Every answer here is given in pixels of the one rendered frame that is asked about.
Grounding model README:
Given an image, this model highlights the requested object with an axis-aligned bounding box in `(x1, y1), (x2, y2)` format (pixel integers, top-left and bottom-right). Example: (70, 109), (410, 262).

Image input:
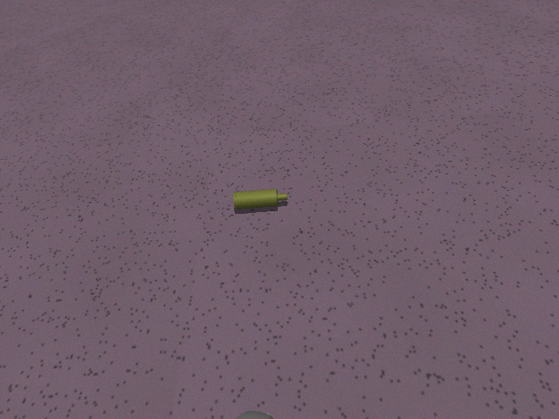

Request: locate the bottle
(233, 189), (287, 210)

